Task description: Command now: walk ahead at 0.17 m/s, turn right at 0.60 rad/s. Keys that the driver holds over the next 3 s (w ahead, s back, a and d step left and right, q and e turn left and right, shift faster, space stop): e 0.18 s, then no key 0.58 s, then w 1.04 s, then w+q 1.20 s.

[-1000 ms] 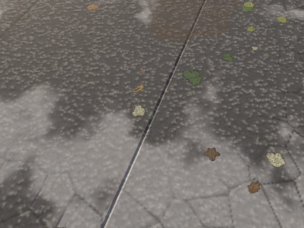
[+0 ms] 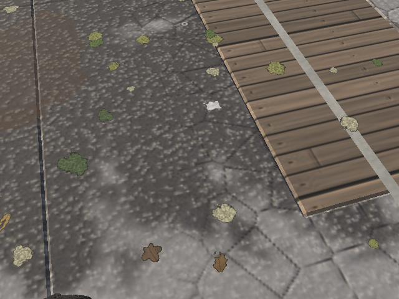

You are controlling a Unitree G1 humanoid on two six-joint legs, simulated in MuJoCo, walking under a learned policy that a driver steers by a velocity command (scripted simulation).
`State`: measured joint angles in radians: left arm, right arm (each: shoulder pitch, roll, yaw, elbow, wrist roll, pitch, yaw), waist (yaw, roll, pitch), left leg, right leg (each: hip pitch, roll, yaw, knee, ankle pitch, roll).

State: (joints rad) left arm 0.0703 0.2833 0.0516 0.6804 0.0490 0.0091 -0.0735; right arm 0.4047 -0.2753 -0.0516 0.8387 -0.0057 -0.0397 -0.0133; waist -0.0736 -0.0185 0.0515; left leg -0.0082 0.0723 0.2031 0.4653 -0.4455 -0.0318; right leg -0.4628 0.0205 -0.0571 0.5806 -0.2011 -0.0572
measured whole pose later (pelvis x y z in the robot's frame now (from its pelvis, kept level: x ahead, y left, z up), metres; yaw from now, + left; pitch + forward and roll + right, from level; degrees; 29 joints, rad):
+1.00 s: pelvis +0.16 -0.01 +0.02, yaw -12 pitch -1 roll +0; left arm 0.25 0.26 0.02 0.97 0.03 -0.02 -0.01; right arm 0.34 -0.26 -0.04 0.95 -0.02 -0.01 0.00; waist -0.02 0.02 0.01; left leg -0.08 -0.04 -0.01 0.36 -0.28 0.06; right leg -0.28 0.03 -0.01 0.66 -0.39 -0.07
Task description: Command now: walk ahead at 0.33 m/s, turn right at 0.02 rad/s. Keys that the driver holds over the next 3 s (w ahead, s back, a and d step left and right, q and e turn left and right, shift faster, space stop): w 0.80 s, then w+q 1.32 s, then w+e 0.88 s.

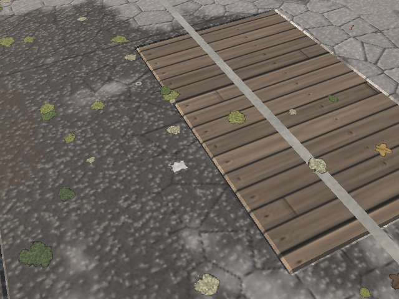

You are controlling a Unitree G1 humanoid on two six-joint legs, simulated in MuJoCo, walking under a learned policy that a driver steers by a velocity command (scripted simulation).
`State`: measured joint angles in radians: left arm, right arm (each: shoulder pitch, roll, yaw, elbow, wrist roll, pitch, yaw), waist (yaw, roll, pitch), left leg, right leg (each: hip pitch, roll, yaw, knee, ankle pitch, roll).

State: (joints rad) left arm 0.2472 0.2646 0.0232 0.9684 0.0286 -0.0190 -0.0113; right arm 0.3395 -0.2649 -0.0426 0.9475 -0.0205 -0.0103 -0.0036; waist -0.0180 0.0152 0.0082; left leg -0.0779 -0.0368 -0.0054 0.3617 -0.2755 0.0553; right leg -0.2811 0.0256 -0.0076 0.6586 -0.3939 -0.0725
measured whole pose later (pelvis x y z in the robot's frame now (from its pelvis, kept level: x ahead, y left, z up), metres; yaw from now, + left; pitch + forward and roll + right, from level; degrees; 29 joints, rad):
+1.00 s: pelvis +0.50 -0.01 +0.00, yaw +3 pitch +1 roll +1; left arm 0.00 0.21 0.02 0.90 0.03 -0.04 -0.03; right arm 0.48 -0.18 -0.03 1.04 -0.02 -0.08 0.00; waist -0.09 -0.03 0.05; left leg 0.05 -0.09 0.02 0.23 -0.29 0.08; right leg -0.58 -0.07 -0.02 0.63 -0.03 0.00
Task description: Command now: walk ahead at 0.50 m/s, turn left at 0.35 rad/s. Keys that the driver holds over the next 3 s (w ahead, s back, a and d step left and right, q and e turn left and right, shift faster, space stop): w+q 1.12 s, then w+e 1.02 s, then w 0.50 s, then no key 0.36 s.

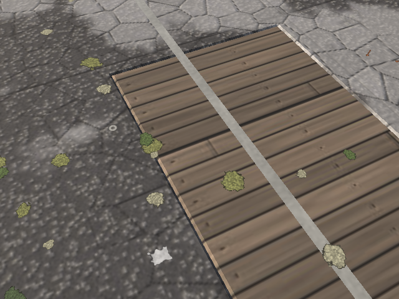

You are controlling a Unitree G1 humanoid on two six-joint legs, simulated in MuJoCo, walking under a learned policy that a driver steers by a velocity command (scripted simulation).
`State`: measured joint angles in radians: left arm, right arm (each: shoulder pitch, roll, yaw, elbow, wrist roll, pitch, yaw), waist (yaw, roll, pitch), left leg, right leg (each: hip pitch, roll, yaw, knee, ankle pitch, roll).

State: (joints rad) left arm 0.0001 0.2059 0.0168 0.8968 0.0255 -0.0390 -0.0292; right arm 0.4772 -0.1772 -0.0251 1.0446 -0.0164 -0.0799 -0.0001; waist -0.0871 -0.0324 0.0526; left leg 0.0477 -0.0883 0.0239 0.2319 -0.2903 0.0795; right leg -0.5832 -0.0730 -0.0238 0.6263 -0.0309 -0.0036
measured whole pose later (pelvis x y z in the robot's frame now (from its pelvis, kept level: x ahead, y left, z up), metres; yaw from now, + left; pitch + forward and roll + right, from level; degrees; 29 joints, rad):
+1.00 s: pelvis +0.50 +0.12 +0.00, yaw +35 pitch +2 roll +0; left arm 0.06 0.26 0.04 0.76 0.04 -0.01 -0.02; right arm 0.42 -0.26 -0.07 0.88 0.00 -0.05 0.00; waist -0.08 -0.04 0.04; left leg -0.04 -0.15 -0.12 0.28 -0.24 0.14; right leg -0.68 -0.10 0.04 0.81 -0.08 0.06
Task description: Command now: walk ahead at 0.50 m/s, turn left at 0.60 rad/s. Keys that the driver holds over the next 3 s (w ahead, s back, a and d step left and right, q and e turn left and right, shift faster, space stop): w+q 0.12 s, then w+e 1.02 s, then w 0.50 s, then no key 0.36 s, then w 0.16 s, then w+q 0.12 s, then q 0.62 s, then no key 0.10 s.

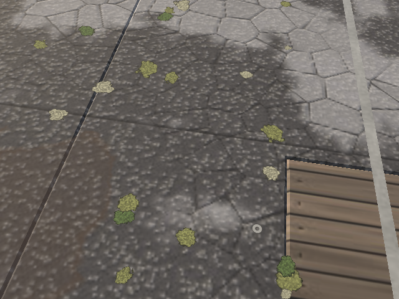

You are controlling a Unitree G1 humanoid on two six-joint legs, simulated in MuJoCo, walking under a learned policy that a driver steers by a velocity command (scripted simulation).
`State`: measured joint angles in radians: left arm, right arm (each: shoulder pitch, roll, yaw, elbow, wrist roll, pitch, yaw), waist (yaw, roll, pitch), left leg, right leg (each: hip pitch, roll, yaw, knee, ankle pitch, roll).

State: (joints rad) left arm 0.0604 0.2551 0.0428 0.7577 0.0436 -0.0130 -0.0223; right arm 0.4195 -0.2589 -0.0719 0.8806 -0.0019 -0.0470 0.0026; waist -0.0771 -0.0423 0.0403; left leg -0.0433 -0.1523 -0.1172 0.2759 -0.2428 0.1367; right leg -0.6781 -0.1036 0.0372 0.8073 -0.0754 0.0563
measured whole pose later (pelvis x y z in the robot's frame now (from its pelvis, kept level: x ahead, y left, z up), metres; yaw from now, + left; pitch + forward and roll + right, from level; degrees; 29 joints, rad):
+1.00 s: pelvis +0.51 -0.01 +0.00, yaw -15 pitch +2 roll +1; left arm 0.11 0.29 0.07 0.73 0.04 0.01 -0.08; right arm 0.41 -0.25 -0.04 0.85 -0.02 -0.09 -0.01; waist -0.06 -0.05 0.02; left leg 0.00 -0.01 0.19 0.24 -0.27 0.02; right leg -0.67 -0.06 -0.01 0.86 -0.09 -0.02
